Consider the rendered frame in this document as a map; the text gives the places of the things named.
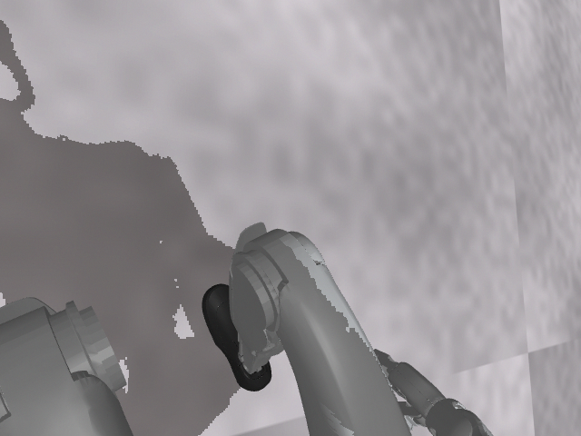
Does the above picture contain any right robot foot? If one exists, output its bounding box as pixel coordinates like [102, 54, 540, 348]
[202, 284, 271, 391]

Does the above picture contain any right robot arm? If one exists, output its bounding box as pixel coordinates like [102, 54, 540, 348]
[425, 399, 494, 436]

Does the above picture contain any right robot hand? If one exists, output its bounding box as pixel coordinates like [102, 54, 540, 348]
[373, 349, 446, 431]

